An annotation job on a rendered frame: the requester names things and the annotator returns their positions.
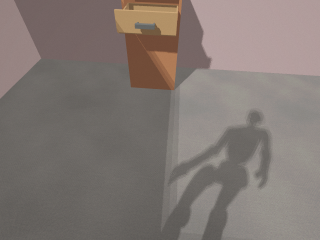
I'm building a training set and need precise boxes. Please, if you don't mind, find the drawer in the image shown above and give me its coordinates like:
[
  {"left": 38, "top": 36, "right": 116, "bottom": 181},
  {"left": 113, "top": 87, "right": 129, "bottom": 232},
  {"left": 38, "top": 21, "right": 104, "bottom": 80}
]
[{"left": 114, "top": 2, "right": 178, "bottom": 37}]

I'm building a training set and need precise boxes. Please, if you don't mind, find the handle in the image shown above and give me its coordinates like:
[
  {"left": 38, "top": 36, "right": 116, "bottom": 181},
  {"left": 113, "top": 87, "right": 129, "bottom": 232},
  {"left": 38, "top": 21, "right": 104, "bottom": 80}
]
[{"left": 134, "top": 22, "right": 155, "bottom": 30}]

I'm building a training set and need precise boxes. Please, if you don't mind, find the cabinet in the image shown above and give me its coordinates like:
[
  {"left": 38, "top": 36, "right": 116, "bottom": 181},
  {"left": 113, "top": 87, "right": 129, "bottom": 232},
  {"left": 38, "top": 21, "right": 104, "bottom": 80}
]
[{"left": 121, "top": 0, "right": 182, "bottom": 90}]

